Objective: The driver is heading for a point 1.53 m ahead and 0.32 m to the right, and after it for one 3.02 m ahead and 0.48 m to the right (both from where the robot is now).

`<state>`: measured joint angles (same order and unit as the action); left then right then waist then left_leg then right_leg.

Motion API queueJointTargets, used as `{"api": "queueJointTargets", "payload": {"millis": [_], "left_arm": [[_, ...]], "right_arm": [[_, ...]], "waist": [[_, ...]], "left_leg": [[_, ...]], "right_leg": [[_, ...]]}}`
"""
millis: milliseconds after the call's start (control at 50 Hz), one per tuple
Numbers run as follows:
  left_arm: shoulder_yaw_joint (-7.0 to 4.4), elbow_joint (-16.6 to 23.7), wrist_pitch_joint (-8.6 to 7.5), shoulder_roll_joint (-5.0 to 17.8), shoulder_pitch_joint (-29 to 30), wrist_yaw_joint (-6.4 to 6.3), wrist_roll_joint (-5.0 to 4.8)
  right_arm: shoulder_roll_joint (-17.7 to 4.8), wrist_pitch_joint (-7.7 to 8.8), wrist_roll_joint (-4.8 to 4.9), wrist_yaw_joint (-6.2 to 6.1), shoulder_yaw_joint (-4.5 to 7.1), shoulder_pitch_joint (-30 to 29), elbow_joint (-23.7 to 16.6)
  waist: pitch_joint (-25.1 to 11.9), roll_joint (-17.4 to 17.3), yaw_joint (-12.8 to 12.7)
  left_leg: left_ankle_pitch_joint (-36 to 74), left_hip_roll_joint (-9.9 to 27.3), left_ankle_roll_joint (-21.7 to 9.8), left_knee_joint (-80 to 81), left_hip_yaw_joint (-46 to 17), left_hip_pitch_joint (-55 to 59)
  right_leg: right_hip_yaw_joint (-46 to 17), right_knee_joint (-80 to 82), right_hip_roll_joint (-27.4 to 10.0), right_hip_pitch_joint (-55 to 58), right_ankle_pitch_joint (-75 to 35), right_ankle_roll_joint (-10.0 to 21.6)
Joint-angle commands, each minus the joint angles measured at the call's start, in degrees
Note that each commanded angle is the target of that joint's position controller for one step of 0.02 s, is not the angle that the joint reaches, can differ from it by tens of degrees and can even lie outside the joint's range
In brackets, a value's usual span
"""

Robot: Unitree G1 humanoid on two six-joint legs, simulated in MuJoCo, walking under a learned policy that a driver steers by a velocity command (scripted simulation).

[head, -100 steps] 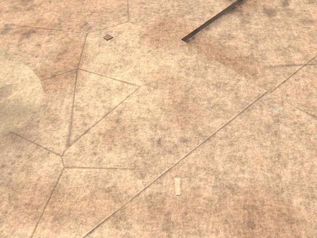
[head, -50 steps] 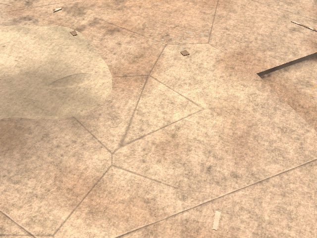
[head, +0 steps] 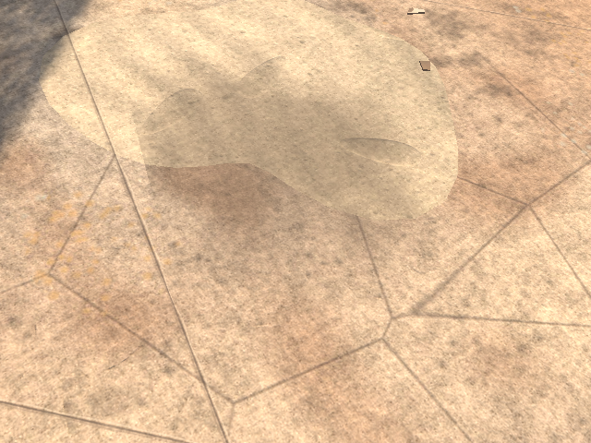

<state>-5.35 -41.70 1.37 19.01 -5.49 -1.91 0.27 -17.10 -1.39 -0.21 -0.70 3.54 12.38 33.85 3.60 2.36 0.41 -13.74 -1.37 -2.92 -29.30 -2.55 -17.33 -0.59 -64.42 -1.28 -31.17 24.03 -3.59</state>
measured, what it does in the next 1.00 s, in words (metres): steps on the spot: right foot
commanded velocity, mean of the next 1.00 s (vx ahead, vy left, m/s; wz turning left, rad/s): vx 0.00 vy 0.00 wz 0.10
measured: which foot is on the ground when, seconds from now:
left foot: down 0.00-1.00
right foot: up 0.00-0.26, down 0.28-1.00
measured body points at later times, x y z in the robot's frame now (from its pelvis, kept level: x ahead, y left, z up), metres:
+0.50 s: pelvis +0.02 -0.02 +0.00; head +0.04 -0.03 +0.45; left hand +0.15 +0.25 -0.11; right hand +0.18 -0.27 -0.11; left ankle +0.01 +0.09 -0.74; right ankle +0.02 -0.15 -0.74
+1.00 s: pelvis +0.03 -0.04 +0.00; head +0.03 -0.04 +0.45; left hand +0.12 +0.22 -0.13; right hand +0.14 -0.30 -0.13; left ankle +0.01 +0.09 -0.74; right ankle +0.02 -0.15 -0.74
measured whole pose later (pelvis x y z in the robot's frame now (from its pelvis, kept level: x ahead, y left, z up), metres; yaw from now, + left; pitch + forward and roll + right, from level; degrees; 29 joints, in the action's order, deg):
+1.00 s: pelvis +0.03 -0.04 +0.00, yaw +4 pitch -2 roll +0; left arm -0.8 -53.1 -1.3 14.0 -9.4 -0.4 0.2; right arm -13.4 -1.4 -0.5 -2.5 3.0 12.6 48.3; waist 2.5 -0.3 -0.2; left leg -15.5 -2.0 0.6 -27.6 -5.9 -10.1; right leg -0.2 -28.0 0.8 -9.6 16.5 0.9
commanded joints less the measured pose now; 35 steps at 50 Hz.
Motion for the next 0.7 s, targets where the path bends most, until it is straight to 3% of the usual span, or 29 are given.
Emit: {"api": "queueJointTargets", "payload": {"millis": [20, 100, 180, 240, 260, 280, 300, 320, 340, 360, 440, 560, 700], "left_arm": [[-0.97, 2.7, -0.71, 4.1, -0.7, 0.11, -0.41], [0.2, 3.0, -0.59, 2.2, 1.3, 0.52, -0.47], [0.42, 3.0, -0.75, 2.7, 1.3, 0.94, -0.75], [0.7, 2.4, -1.29, 2.1, -0.5, 1.23, -0.79], [1.01, 1.8, -1.67, 1.3, -2.0, 1.48, -0.42], [1.16, 1.6, -2.06, 2.0, -2.9, 1.59, 0.44], [0.63, 1.9, -2.25, 5.4, -3.8, 1.34, 1.07], [0.21, 1.1, -2.23, 7.1, -1.4, 1.45, 0.58], [0.93, 1.8, -2.35, 3.5, 0.1, 1.81, 0.18], [1.31, 1.7, -2.58, 2.4, 0.3, 1.95, 0.33], [1.83, 0.6, -3.68, 2.3, -1.5, 1.8, 0.38], [2.39, -0.4, -3.38, 2.0, -1.9, 1.35, 0.2], [2.87, -2.6, -3.38, 1.6, -2.0, 1.45, 0.08]], "right_arm": [[-7.3, 1.23, -0.28, -0.99, 1.56, -2.9, -4.2], [-7.2, 0.92, -0.39, -1.2, 1.42, -2.3, -3.1], [-7.7, 0.48, -0.65, -0.41, 1.37, -2.8, -2.0], [-6.0, 0.46, -0.17, 0.04, 0.61, -4.3, -1.0], [-5.1, 0.5, 0.21, 0.08, 0.21, -4.7, -0.5], [-4.0, 0.87, 0.05, 0.08, -0.16, -3.3, 0.2], [-3.2, 1.46, -1.15, 0.16, -0.43, -1.1, 0.6], [-3.1, 1.87, -1.29, 0.45, -0.17, 1.8, 1.0], [-4.2, 1.85, -1.75, 0.37, -0.18, -0.7, 1.7], [-4.9, 1.63, -1.41, 0.28, 0.21, -3.3, 1.4], [-3.6, 0.45, -0.81, -0.14, 0.22, -3.5, 1.8], [-2.7, 0.59, -0.62, -0.52, 0.44, -2.1, 3.8], [-2.9, 0.6, -0.53, -1.22, 0.76, -0.8, 6.0]], "waist": [[-10.0, -9.7, -1.0], [-8.9, -10.1, 0.5], [-6.8, -10.7, 1.5], [-6.5, -9.8, 0.2], [-6.6, -8.8, -1.3], [-7.5, -6.8, -1.4], [-9.3, -1.4, 0.5], [-9.2, 5.6, 3.9], [-8.5, 4.7, 1.7], [-7.1, 3.6, 0.5], [-5.8, 1.4, -0.2], [-5.0, -1.9, -0.6], [-4.5, -2.8, -0.5]], "left_leg": [[26.9, 12.8, -9.7, 8.9, -12.3, 10.7], [22.9, 12.3, -9.7, 8.7, -12.5, 12.3], [18.4, 12.6, -10.8, 8.4, -14.5, 8.3], [19.2, 11.7, -10.0, 6.6, -15.8, 7.4], [18.6, 10.5, -8.5, 5.8, -15.2, 6.4], [15.3, 9.0, -5.8, 5.7, -14.7, 4.6], [8.8, 5.6, -2.8, 2.6, -11.7, 1.9], [2.1, 1.6, -0.5, 3.8, -7.0, 2.7], [1.5, 1.2, 1.2, 3.9, -5.9, 5.5], [2.6, 1.1, 1.3, 3.2, -5.8, 5.4], [8.0, 1.8, 0.2, 3.0, -6.8, 5.9], [9.8, 1.9, 1.0, 3.3, -6.8, 5.8], [11.4, 2.2, 1.8, 3.5, -6.7, 7.3]], "right_leg": [[-2.0, -1.6, -0.6, -2.1, -4.8, -1.2], [-2.1, 11.9, -1.4, 1.4, -5.1, -1.8], [-1.2, 21.4, -1.1, 8.4, -1.9, -1.3], [-0.7, 31.6, -0.5, 13.7, -5.2, -0.3], [-0.3, 39.8, -0.3, 18.0, -12.6, 0.5], [-2.4, 43.8, -2.0, 23.4, -21.8, 1.6], [-7.0, 41.9, -7.4, 28.5, -35.1, 3.7], [-7.3, 39.1, -8.4, 25.3, -32.2, 7.0], [-7.0, 40.2, -7.0, 21.7, -23.8, 7.6], [-6.0, 40.5, -5.6, 20.6, -19.9, 6.6], [-4.3, 39.8, -3.9, 19.8, -18.7, 4.8], [-3.8, 39.2, -3.1, 20.2, -18.1, 5.0], [-3.5, 39.7, -2.4, 20.0, -17.9, 5.2]]}}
